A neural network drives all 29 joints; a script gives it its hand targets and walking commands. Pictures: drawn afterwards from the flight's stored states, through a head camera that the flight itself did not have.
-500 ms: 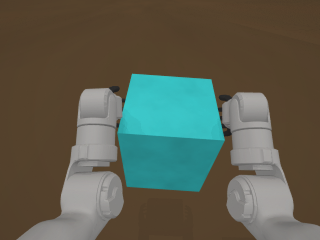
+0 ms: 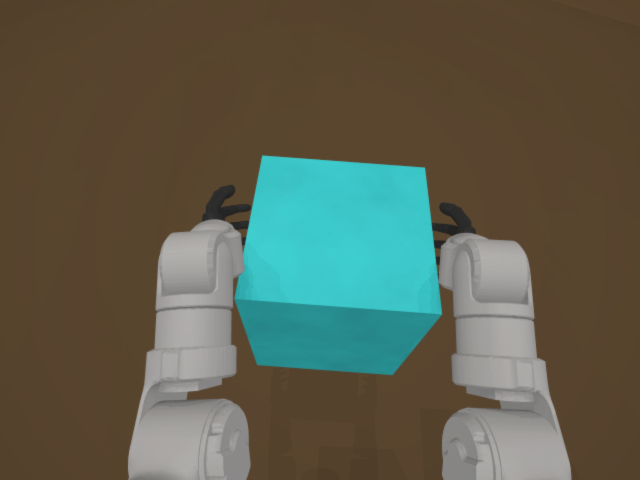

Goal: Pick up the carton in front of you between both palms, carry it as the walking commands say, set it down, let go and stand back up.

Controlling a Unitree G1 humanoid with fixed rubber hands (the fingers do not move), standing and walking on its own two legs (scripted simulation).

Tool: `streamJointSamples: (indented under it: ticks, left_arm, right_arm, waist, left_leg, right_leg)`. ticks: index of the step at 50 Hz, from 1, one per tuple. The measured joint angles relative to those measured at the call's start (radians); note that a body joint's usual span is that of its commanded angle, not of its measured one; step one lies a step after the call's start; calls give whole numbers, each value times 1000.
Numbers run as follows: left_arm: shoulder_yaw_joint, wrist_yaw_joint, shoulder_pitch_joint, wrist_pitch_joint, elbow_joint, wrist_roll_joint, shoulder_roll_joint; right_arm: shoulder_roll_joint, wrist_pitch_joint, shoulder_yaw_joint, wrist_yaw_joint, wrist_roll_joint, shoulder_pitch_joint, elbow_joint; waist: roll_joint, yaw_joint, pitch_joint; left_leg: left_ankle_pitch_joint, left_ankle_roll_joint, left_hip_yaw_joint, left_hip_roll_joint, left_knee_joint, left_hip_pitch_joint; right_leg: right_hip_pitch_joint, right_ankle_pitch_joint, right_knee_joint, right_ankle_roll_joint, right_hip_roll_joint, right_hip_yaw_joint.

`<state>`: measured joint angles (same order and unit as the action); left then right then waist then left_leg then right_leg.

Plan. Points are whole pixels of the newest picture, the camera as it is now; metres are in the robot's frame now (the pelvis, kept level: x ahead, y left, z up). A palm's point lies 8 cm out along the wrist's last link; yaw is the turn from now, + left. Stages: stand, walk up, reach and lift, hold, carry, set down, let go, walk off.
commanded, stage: carry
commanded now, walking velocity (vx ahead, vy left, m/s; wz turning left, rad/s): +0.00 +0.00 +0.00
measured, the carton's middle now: (333, 275) +0.40 +0.01 -0.02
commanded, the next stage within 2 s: hold in 1.32 s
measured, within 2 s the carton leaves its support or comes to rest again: neither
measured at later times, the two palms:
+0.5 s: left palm (226, 320) +0.30 +0.13 +0.04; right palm (481, 344) +0.28 -0.16 +0.03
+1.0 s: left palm (213, 358) +0.25 +0.14 +0.05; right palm (489, 382) +0.24 -0.16 +0.03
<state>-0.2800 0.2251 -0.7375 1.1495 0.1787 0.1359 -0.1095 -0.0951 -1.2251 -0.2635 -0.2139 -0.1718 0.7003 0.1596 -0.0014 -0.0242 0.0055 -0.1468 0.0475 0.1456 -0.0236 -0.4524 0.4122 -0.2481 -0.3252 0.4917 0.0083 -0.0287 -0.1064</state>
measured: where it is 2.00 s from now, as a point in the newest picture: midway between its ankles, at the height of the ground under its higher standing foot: outside the picture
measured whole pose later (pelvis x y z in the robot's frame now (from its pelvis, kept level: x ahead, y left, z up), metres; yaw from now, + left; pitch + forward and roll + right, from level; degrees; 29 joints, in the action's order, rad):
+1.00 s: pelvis -0.04 -0.01 -0.01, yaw -1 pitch +2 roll +0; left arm -0.21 0.01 -0.27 0.71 0.30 0.29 -0.15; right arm -0.15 -0.75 -0.20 -0.02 -0.28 0.24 0.31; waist 0.01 -0.01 -0.19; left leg -0.14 0.03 0.14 -0.05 -0.49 0.38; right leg -0.22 -0.34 0.53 -0.02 -0.02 -0.11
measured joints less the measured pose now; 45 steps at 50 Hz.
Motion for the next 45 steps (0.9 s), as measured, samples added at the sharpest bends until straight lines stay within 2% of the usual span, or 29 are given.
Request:
streamJointSamples:
  ticks: [4, 8, 13, 17, 18, 23, 27, 33, 45]
  left_arm:
    - [10, -9, 75, -47, -28, 20, -31]
    - [21, -33, 162, -110, -47, 42, -53]
    - [50, -46, 296, -184, -64, 78, -90]
    - [77, -88, 381, -249, -37, 99, -70]
    - [76, -101, 391, -267, -22, 105, -67]
    - [82, -191, 451, -355, 49, 133, -49]
    - [83, -223, 485, -413, 100, 142, -41]
    - [72, -230, 494, -471, 157, 153, -39]
    - [60, -215, 464, -448, 140, 159, -46]
  right_arm:
    - [-15, 47, 11, 11, -9, -74, -23]
    - [-26, 100, 41, 2, -2, -153, -41]
    - [-45, 183, 61, 32, -25, -275, -34]
    - [-80, 258, 87, 24, -49, -368, -14]
    - [-75, 278, 103, 33, -58, -383, 2]
    - [-54, 379, 96, 148, -101, -451, 67]
    - [-47, 446, 88, 190, -120, -486, 122]
    - [-46, 490, 76, 203, -121, -493, 162]
    - [-52, 481, 63, 194, -119, -462, 161]
  waist:
    - [-11, 12, -18]
    - [-13, 17, -38]
    - [-3, 25, -84]
    - [4, 25, -129]
    - [5, 23, -137]
    - [2, 15, -172]
    - [5, 18, -186]
    - [9, 16, -193]
    - [9, 20, -206]
  left_leg:
    - [3, 3, -4, -1, -9, -1]
    - [-13, -8, -4, -5, -28, -8]
    - [-57, -21, -7, -6, -27, -48]
    - [-83, -26, -5, -10, -63, -53]
    - [-91, -29, -4, -12, -74, -53]
    - [-102, -32, -2, -17, -105, -57]
    - [-92, -31, -4, -19, -105, -65]
    - [-56, -28, -6, -24, -82, -67]
    - [-1, -24, -8, -28, -42, -41]
  right_leg:
    - [23, 4, -29, 2, 1, -8]
    - [36, -8, -27, -11, 3, -5]
    - [45, -34, 32, -12, 0, -8]
    - [67, -66, 33, -6, 1, 0]
    - [75, -77, 26, -11, 2, 1]
    - [85, -96, 42, -27, 3, 1]
    - [90, -91, 52, -26, 3, -3]
    - [83, -65, 46, -32, 9, -6]
    - [45, -23, 33, -33, 15, -10]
